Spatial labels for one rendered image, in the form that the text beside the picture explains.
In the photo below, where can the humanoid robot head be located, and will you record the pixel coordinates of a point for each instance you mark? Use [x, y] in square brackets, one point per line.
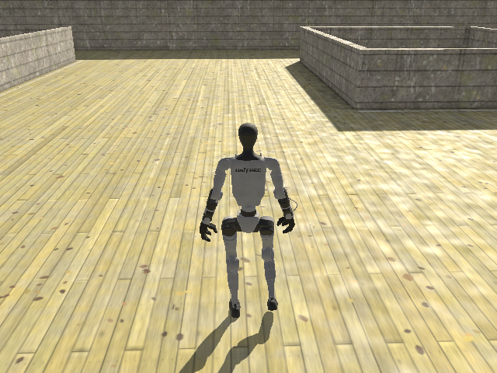
[248, 134]

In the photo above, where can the robot right thigh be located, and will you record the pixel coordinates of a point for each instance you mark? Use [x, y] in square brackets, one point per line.
[266, 229]

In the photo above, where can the robot right upper arm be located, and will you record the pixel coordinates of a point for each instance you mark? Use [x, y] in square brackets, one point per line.
[276, 175]

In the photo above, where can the right robot hand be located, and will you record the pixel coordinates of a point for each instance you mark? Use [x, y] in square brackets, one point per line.
[285, 221]

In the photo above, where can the robot left upper arm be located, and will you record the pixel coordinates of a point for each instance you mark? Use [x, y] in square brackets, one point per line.
[219, 178]

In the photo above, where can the robot left forearm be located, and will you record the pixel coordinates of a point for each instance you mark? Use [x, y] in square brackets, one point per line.
[209, 210]

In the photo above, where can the left robot hand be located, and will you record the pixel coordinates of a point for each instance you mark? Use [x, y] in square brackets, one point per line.
[204, 230]

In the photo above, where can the robot right forearm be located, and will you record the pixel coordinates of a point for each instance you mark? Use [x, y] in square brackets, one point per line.
[285, 206]

